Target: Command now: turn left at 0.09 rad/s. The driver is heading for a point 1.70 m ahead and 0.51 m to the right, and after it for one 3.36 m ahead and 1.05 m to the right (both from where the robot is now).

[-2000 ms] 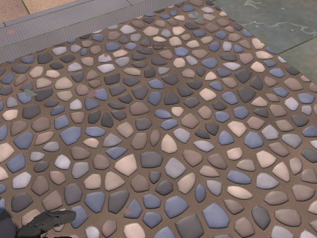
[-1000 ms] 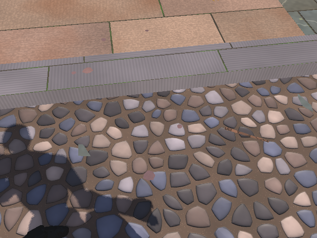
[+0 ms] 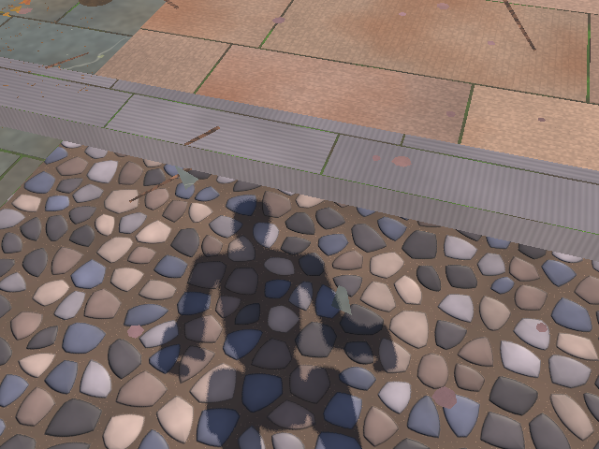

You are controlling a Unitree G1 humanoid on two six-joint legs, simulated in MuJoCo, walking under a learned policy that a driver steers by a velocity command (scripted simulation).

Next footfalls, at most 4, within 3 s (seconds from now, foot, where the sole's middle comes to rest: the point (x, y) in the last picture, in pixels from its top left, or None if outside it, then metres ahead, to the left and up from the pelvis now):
1.76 left None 0.11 0.12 -0.77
2.24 right None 0.48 -0.10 -0.77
2.76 left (275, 347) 0.76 0.11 -0.77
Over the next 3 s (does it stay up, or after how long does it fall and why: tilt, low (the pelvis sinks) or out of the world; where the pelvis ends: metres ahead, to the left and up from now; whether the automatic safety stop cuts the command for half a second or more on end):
stays up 0.72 0.03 0.01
